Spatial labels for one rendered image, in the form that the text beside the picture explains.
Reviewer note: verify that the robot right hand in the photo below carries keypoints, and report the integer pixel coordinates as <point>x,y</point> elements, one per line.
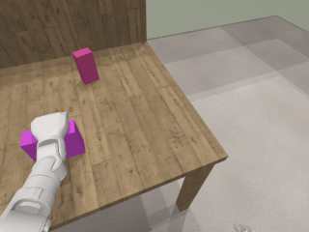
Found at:
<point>242,228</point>

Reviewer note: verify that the left robot forearm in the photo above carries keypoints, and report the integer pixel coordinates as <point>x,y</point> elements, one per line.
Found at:
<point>37,196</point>

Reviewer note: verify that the robot left hand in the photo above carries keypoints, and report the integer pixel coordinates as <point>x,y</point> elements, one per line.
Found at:
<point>54,124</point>

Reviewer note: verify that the robot left upper arm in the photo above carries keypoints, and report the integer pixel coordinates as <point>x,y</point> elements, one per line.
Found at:
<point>17,221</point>

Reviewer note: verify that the sponge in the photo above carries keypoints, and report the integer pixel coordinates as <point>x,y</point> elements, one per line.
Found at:
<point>74,142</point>

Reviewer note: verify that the table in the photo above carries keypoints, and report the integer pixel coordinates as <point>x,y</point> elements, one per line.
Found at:
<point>140,131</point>

